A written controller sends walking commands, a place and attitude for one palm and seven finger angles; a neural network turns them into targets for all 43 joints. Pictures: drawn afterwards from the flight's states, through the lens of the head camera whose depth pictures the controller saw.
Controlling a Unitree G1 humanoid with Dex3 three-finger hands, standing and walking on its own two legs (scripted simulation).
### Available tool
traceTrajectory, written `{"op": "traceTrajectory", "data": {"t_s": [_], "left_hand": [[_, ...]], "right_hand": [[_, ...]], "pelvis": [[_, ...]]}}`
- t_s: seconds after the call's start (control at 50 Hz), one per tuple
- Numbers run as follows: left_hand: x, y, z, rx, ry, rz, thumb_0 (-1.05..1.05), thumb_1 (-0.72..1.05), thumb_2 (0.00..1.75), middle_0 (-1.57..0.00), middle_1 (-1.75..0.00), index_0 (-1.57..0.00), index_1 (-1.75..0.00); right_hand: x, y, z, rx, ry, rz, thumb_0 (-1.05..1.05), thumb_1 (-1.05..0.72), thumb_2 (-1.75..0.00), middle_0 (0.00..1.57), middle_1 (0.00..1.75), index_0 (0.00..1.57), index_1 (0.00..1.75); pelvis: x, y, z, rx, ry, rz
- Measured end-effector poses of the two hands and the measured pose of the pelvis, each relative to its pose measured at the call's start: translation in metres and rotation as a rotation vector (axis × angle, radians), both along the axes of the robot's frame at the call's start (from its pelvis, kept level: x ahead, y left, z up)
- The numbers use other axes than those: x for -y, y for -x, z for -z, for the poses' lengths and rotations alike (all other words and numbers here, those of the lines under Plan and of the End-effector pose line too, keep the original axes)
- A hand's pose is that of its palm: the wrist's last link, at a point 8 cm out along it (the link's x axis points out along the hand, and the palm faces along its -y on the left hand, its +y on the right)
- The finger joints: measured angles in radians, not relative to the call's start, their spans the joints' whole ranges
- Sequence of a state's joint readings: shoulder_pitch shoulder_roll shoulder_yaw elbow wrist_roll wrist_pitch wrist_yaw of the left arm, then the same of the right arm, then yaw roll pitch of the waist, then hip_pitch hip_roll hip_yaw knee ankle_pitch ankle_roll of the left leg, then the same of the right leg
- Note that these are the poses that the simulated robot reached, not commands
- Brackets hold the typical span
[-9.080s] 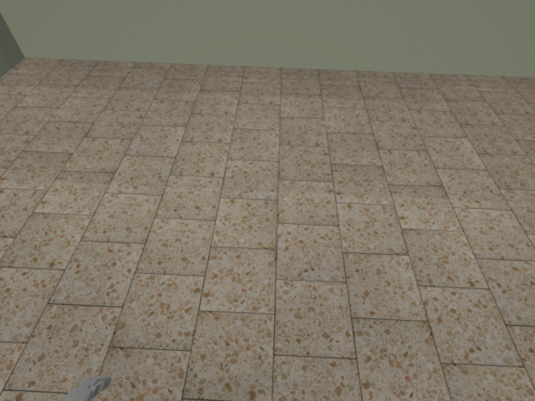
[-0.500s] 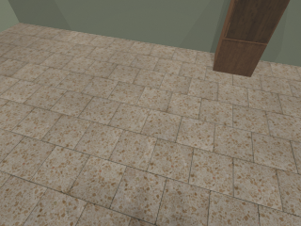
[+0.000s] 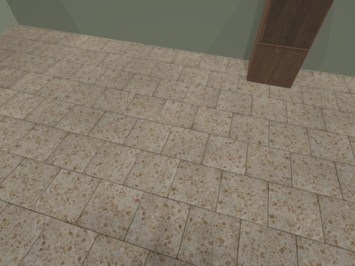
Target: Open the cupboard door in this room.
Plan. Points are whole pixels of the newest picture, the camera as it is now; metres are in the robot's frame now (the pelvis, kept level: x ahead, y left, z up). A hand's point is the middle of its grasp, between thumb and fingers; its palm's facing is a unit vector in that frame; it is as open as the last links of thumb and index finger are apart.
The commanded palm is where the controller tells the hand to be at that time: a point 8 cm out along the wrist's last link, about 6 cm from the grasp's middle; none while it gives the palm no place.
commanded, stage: stand and wait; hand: left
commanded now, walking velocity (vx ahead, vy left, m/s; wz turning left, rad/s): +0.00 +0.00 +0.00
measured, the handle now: out of the picture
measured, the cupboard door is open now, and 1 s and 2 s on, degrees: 0 0 0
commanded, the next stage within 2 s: turn or walk to find it in 0.04 s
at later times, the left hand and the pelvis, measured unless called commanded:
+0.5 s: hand out of the picture +0.04 +0.22 -0.19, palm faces +0.12 -0.97 -0.21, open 7.4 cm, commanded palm none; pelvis +0.00 +0.02 -0.02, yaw +7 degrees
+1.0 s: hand out of the picture -0.02 +0.13 -0.16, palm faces +0.26 -0.93 -0.25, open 7.4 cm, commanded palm none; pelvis +0.00 -0.05 +0.00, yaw +14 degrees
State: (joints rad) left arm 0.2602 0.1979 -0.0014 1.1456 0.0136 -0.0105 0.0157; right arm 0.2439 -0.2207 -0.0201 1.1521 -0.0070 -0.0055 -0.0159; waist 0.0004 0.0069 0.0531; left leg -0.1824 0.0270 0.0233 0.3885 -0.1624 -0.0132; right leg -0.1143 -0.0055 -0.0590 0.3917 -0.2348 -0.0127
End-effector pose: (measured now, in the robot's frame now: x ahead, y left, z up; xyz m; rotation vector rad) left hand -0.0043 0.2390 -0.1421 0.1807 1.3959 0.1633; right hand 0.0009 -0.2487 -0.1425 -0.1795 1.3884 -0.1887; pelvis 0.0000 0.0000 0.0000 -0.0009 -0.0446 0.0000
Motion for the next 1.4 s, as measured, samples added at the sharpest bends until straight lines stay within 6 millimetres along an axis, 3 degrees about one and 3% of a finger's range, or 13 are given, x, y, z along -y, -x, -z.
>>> {"op": "traceTrajectory", "data": {"t_s": [0.2, 0.46, 0.56, 0.68, 0.78, 0.86, 0.98, 1.12, 1.22, 1.34, 1.4], "left_hand": [[-0.015, -0.031, -0.004, 0.072, -0.049, 0.001, 0.00, 0.91, 0.89, -0.20, -0.30, -0.20, -0.30], [-0.027, -0.034, 0.023, 0.104, 0.004, -0.089, 0.00, 0.90, 0.89, -0.20, -0.30, -0.20, -0.30], [-0.032, -0.033, 0.012, 0.102, -0.005, -0.112, 0.01, 0.91, 0.89, -0.20, -0.30, -0.20, -0.30], [-0.027, -0.032, -0.002, 0.144, -0.037, -0.138, 0.01, 0.91, 0.90, -0.20, -0.30, -0.20, -0.30], [-0.005, -0.027, -0.008, 0.167, -0.065, -0.153, 0.01, 0.91, 0.90, -0.19, -0.30, -0.20, -0.30], [0.024, -0.009, -0.010, 0.158, -0.080, -0.165, 0.00, 0.91, 0.90, -0.19, -0.30, -0.20, -0.30], [0.061, 0.025, -0.015, 0.082, -0.042, -0.230, 0.00, 0.91, 0.89, -0.20, -0.30, -0.20, -0.30], [0.081, 0.058, -0.009, 0.028, -0.016, -0.327, 0.01, 0.91, 0.89, -0.20, -0.30, -0.21, -0.30], [0.082, 0.089, -0.002, -0.014, -0.002, -0.396, 0.01, 0.91, 0.89, -0.20, -0.30, -0.21, -0.30], [0.064, 0.130, 0.019, -0.050, 0.021, -0.473, 0.00, 0.90, 0.89, -0.20, -0.30, -0.21, -0.30], [0.048, 0.140, 0.024, -0.051, 0.019, -0.503, 0.01, 0.91, 0.89, -0.20, -0.30, -0.20, -0.30]], "right_hand": [[0.010, -0.018, 0.000, 0.022, 0.015, -0.036, 0.01, -0.91, -0.90, 0.20, 0.29, 0.20, 0.30], [-0.029, -0.055, 0.009, 0.042, -0.002, -0.121, 0.01, -0.91, -0.89, 0.20, 0.29, 0.20, 0.30], [-0.038, -0.063, 0.001, 0.056, -0.011, -0.160, 0.01, -0.91, -0.89, 0.20, 0.29, 0.20, 0.30], [-0.027, -0.070, -0.002, 0.064, -0.020, -0.189, 0.01, -0.91, -0.89, 0.20, 0.30, 0.21, 0.30], [-0.005, -0.077, 0.008, 0.089, -0.040, -0.198, 0.01, -0.91, -0.89, 0.20, 0.30, 0.21, 0.30], [0.016, -0.083, 0.020, 0.098, -0.066, -0.191, 0.01, -0.91, -0.89, 0.20, 0.29, 0.20, 0.30], [0.036, -0.087, 0.013, 0.056, -0.069, -0.217, 0.01, -0.91, -0.89, 0.20, 0.29, 0.20, 0.30], [0.047, -0.089, 0.011, -0.047, -0.025, -0.295, 0.01, -0.91, -0.90, 0.20, 0.29, 0.20, 0.30], [0.029, -0.113, 0.008, -0.036, -0.008, -0.378, 0.01, -0.91, -0.90, 0.20, 0.29, 0.20, 0.30], [-0.021, -0.159, 0.000, 0.117, -0.004, -0.488, 0.01, -0.91, -0.90, 0.20, 0.29, 0.20, 0.30], [-0.046, -0.172, -0.010, 0.192, -0.012, -0.534, 0.01, -0.91, -0.90, 0.20, 0.29, 0.20, 0.30]], "pelvis": [[0.003, 0.000, 0.003, -0.016, 0.003, -0.023], [-0.019, -0.004, 0.020, -0.022, 0.013, -0.109], [-0.019, 0.002, 0.010, -0.052, 0.027, -0.153], [-0.006, 0.004, 0.004, -0.065, 0.020, -0.187], [0.017, 0.004, 0.008, -0.052, -0.007, -0.205], [0.037, 0.003, 0.012, -0.027, -0.018, -0.213], [0.053, -0.003, 0.001, -0.039, -0.039, -0.242], [0.058, -0.001, 0.002, -0.059, -0.022, -0.321], [0.052, 0.004, 0.004, -0.065, -0.012, -0.364], [0.032, 0.016, 0.014, -0.052, 0.018, -0.421], [0.024, 0.022, 0.014, -0.041, 0.010, -0.436]]}}
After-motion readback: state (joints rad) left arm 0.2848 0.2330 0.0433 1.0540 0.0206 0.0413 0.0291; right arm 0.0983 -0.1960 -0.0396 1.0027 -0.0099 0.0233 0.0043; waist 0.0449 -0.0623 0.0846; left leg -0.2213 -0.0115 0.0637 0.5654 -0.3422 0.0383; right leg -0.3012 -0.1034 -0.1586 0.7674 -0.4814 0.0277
